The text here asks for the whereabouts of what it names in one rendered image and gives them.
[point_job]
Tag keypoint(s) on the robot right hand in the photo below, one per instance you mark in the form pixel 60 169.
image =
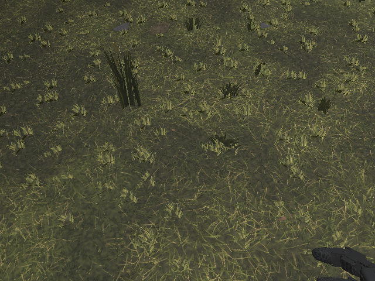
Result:
pixel 350 260

